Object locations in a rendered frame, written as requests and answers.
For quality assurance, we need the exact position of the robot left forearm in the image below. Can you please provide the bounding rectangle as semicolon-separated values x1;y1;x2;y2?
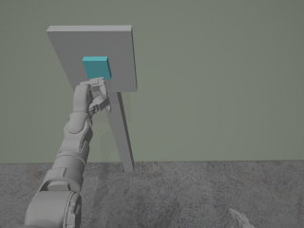
24;111;93;226

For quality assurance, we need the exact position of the robot left upper arm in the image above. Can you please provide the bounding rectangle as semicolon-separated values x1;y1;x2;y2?
15;191;82;228

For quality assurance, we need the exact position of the panel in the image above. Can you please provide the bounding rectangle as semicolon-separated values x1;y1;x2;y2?
46;25;138;173

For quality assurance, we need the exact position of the robot right hand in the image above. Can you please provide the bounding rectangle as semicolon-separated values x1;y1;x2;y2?
228;208;256;228

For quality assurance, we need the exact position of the button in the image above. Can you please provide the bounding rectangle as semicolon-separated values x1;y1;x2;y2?
82;56;112;80

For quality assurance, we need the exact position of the robot left hand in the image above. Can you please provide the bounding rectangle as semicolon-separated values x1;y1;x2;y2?
72;77;111;119

